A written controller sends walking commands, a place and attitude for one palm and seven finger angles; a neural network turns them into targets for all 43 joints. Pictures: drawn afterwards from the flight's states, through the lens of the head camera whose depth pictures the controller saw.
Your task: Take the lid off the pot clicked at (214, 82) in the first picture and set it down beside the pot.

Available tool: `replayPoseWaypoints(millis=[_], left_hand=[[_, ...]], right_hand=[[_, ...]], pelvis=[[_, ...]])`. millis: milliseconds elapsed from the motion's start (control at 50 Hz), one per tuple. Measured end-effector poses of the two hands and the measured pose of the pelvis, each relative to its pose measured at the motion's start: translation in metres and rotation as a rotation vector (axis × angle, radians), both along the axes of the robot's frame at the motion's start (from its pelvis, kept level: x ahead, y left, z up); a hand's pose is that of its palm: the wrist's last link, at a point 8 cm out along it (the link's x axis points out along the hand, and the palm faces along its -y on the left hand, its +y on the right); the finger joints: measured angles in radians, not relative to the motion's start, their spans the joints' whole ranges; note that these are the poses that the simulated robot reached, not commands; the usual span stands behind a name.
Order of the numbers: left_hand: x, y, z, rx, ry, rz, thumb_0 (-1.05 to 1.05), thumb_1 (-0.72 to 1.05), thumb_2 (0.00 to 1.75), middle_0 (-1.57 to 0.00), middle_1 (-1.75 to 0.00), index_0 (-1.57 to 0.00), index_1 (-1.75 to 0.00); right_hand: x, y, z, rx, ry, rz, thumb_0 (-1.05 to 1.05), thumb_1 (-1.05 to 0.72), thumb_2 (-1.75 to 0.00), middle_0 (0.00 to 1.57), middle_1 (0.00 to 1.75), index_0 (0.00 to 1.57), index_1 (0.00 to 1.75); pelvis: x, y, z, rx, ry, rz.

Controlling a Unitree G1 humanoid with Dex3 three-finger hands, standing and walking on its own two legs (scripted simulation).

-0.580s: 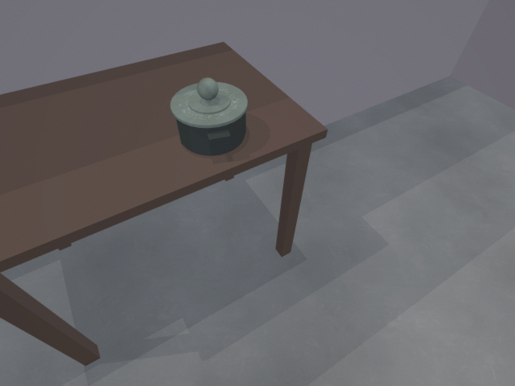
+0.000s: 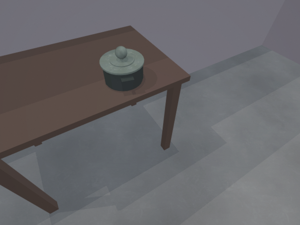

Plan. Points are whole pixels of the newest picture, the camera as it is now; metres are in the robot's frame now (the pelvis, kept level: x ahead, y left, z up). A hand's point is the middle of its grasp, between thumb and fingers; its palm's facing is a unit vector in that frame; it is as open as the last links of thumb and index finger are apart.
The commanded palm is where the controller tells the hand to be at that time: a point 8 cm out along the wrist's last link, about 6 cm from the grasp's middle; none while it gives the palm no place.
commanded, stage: look at it before walking up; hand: left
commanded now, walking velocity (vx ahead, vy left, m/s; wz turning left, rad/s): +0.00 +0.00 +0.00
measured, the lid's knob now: (121, 52) +0.74 +0.16 +0.07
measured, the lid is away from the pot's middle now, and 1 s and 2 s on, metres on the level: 0.00 0.00 0.00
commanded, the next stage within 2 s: walk to a spot facing it in 0.06 s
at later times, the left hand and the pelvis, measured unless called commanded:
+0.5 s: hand out of the picture +0.03 +0.17 -0.18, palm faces -0.08 -0.96 -0.27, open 7.4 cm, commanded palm none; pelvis -0.01 -0.03 -0.02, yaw -9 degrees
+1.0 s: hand out of the picture +0.15 +0.18 -0.17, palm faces -0.33 -0.91 -0.26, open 7.4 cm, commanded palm none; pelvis +0.02 +0.00 -0.01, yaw -25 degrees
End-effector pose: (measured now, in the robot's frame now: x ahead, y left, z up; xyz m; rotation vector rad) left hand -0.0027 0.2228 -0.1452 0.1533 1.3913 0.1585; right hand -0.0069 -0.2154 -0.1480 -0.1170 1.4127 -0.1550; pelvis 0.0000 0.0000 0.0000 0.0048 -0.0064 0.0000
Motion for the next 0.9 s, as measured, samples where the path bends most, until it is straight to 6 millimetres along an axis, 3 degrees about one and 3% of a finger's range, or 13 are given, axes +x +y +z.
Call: replayPoseWaypoints(millis=[320,520,720,900], left_hand=[[-0.002,-0.002,-0.003,-0.007,0.033,-0.011,0.0,0.91,0.89,-0.2,-0.3,-0.2,-0.3],[0.036,-0.004,0.0,0.076,-0.019,-0.106,0.0,0.91,0.89,-0.2,-0.3,-0.2,-0.3],[0.066,-0.021,0.023,0.07,-0.039,-0.202,0.0,0.91,0.89,-0.2,-0.3,-0.2,-0.3],[0.12,-0.01,0.021,0.057,-0.084,-0.319,0.0,0.91,0.89,-0.21,-0.3,-0.2,-0.3]], right_hand=[[-0.003,-0.006,-0.003,-0.013,-0.007,-0.046,0.01,-0.91,-0.9,0.2,0.3,0.2,0.3],[-0.002,-0.048,-0.025,-0.018,-0.067,-0.138,0.0,-0.9,-0.9,0.2,0.3,0.2,0.3],[0.046,-0.086,0.009,-0.077,-0.227,-0.183,0.01,-0.91,-0.9,0.2,0.3,0.2,0.3],[0.08,-0.083,0.035,-0.13,-0.367,-0.248,0.01,-0.91,-0.9,0.2,0.3,0.2,0.3]], pelvis=[[-0.003,-0.003,-0.004,0.004,0.006,-0.05],[-0.007,-0.028,-0.021,0.02,0.009,-0.15],[-0.003,-0.036,0.001,0.041,0.032,-0.269],[0.01,-0.02,0.003,0.032,0.043,-0.391]])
